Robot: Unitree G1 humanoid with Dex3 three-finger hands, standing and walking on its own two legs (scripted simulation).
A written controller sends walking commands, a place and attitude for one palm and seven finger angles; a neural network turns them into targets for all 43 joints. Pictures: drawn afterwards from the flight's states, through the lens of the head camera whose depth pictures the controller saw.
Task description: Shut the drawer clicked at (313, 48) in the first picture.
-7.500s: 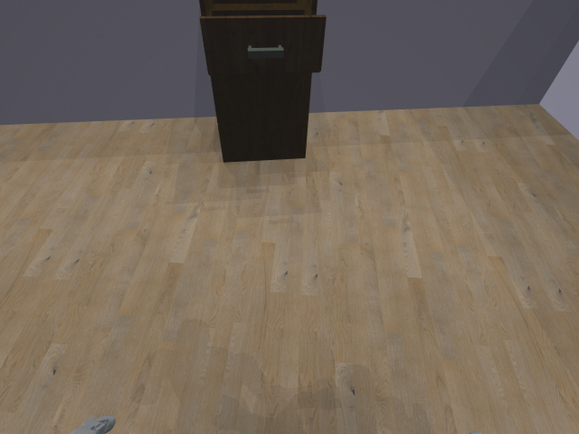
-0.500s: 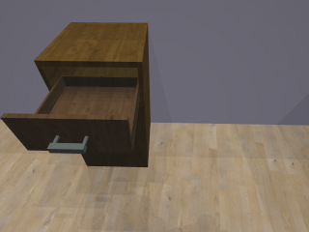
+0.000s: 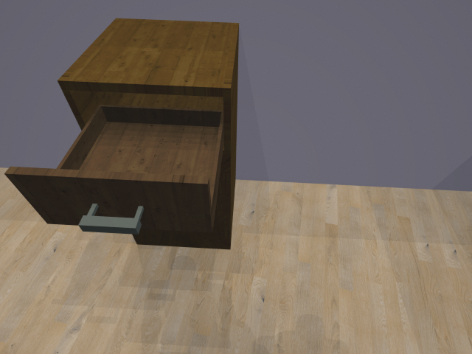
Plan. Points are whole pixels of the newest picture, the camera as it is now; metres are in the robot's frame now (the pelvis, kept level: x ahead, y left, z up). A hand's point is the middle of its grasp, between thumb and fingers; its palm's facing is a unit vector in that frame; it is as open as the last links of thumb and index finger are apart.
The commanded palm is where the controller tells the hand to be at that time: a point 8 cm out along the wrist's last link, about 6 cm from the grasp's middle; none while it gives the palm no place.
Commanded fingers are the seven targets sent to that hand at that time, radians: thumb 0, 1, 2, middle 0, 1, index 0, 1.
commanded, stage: shuffle to correct the standing spot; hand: left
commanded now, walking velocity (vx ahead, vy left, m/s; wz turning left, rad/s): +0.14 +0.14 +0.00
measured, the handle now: (114, 216) +0.37 +0.29 -0.03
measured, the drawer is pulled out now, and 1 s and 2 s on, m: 0.30 0.30 0.30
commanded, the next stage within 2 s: come to a stop and stand still in 0.60 s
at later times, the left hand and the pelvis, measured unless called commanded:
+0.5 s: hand out of the picture +0.13 +0.21 -0.17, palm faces +0.10 -0.96 -0.24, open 7.3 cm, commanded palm none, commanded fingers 0.00 0.90 0.90 -0.20 -0.30 -0.20 -0.30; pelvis +0.07 +0.02 -0.01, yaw +2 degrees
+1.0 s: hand out of the picture +0.11 +0.29 -0.18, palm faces +0.09 -0.97 -0.22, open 7.4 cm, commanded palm none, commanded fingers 0.00 0.90 0.90 -0.20 -0.30 -0.20 -0.30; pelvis +0.11 +0.09 -0.01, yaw +1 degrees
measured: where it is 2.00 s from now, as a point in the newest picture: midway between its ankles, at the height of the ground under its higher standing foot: outside the picture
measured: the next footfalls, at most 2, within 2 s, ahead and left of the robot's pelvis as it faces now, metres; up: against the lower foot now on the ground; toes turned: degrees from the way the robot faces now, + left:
right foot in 0.44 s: +0.12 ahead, -0.08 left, +0.00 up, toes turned -7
left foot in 0.80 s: +0.20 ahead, +0.24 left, +0.00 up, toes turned +7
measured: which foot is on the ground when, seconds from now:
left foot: down 0.00-0.44, up 0.46-0.78, down 0.80-1.00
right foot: down 0.00-0.20, up 0.22-0.42, down 0.44-0.80, up 0.82-1.00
